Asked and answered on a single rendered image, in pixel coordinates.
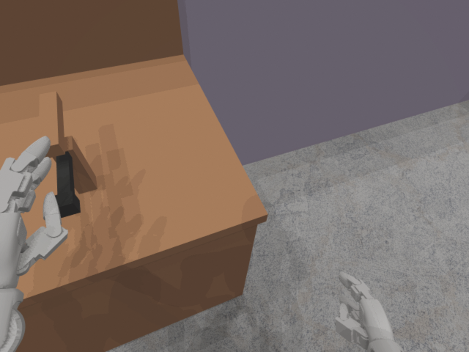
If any counter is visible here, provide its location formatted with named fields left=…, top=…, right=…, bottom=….
left=0, top=0, right=268, bottom=352

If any left robot forearm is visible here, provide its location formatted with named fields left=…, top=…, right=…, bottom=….
left=0, top=288, right=26, bottom=352

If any robot left hand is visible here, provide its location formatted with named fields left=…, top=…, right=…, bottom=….
left=0, top=136, right=68, bottom=289

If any robot right hand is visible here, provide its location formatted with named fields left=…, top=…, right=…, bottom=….
left=336, top=272, right=395, bottom=352

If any tap lever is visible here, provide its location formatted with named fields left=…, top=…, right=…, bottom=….
left=55, top=151, right=81, bottom=218

